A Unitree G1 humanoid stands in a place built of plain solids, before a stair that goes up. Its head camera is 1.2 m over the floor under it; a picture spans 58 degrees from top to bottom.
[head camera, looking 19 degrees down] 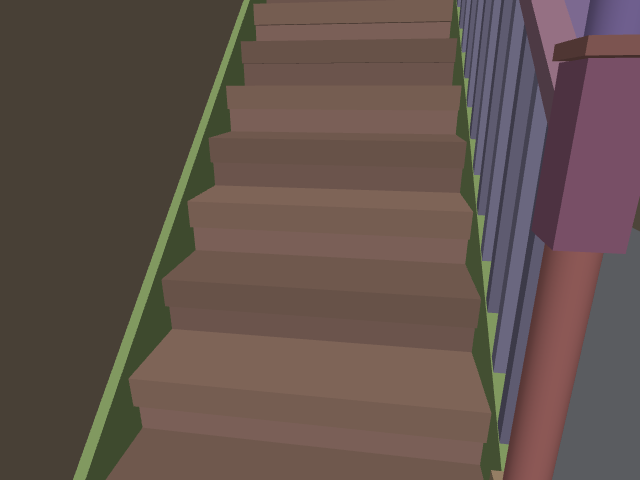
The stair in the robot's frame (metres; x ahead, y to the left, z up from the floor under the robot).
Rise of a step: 0.21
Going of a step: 0.25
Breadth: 1.02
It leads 8 degrees to the right of straight ahead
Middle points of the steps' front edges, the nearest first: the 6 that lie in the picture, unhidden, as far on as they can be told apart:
1.00 0.06 0.40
1.24 0.02 0.61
1.49 -0.01 0.81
1.74 -0.05 1.02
1.98 -0.08 1.22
2.23 -0.12 1.43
